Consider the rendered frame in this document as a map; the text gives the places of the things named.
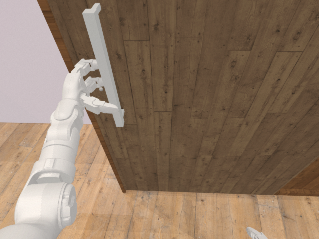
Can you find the robot left upper arm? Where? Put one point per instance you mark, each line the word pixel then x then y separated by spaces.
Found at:
pixel 43 211

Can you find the handle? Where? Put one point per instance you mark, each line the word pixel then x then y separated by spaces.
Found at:
pixel 95 33

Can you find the robot left hand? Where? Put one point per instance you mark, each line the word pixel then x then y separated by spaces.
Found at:
pixel 74 87

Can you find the left robot forearm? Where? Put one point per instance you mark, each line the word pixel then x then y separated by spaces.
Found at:
pixel 57 159

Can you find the wardrobe door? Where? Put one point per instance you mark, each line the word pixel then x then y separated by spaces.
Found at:
pixel 219 96
pixel 307 179

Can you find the robot right hand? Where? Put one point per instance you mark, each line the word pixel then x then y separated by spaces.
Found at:
pixel 254 234

